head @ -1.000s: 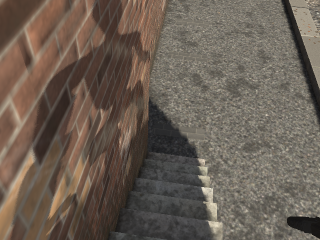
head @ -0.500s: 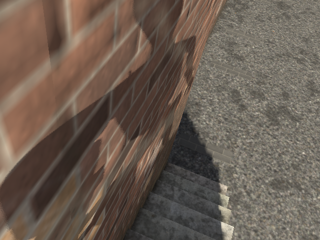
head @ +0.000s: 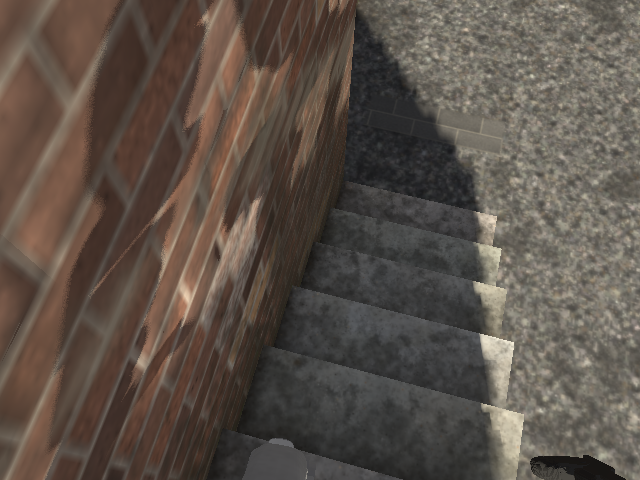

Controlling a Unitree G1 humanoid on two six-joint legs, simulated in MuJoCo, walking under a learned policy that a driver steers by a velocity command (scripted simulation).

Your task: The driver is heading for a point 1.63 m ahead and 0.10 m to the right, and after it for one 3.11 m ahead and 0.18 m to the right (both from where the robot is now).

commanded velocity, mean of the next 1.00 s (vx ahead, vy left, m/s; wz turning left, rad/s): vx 1.00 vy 0.00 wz -0.28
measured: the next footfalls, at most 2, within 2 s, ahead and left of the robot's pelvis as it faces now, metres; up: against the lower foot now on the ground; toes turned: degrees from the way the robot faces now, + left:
left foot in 0.20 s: +0.25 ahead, +0.07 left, -0.19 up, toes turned -11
right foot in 0.42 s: +0.50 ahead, -0.18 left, -0.38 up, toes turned -15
